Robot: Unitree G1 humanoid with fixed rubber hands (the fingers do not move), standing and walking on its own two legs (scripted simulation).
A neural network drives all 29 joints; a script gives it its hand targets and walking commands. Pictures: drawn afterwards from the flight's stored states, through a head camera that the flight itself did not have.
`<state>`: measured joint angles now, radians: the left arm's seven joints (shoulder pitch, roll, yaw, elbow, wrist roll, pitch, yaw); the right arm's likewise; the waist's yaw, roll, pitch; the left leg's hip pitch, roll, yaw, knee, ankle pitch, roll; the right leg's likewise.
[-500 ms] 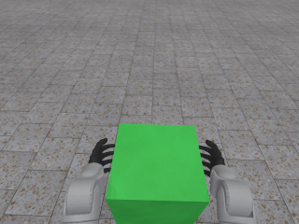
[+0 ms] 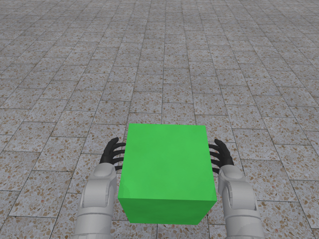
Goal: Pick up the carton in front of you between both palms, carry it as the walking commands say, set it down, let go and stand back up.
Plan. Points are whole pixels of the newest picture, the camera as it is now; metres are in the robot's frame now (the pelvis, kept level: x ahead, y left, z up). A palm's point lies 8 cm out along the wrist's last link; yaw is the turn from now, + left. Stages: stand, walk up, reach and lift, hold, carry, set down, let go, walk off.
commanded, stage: carry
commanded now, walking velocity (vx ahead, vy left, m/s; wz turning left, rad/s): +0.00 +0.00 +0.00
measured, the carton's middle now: (165, 177) +0.30 +0.00 -0.06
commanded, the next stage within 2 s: hold in 0.12 s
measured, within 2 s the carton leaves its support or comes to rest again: neither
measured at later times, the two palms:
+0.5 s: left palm (105, 176) +0.25 +0.14 +0.05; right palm (232, 182) +0.25 -0.15 +0.05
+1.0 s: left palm (117, 165) +0.31 +0.13 +0.00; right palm (226, 176) +0.28 -0.16 +0.00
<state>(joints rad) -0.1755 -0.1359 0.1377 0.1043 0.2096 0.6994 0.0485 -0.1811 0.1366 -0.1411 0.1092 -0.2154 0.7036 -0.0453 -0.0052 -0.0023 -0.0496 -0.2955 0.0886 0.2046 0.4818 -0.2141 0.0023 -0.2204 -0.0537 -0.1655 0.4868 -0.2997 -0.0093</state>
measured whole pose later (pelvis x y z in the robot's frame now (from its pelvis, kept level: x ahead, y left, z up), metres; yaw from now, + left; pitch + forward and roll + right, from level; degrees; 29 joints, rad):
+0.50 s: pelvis -0.03 +0.00 +0.01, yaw -2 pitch -7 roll +0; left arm -0.24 -0.15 0.19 0.22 0.28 0.73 0.01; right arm -0.25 0.15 -0.21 0.25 -0.27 0.71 0.00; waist 0.00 -0.01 0.04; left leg -0.10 0.01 -0.03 0.34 -0.13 -0.02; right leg -0.04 0.01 0.04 0.36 -0.19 0.00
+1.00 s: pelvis -0.06 +0.02 -0.02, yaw -5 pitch +0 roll +0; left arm -0.66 -0.19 0.57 0.62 0.51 0.51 -0.03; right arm -0.66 0.19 -0.60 0.64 -0.52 0.48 0.04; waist -0.01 -0.02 0.10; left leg -0.41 -0.04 -0.07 0.63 -0.23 0.00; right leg -0.38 0.04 0.12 0.65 -0.28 0.02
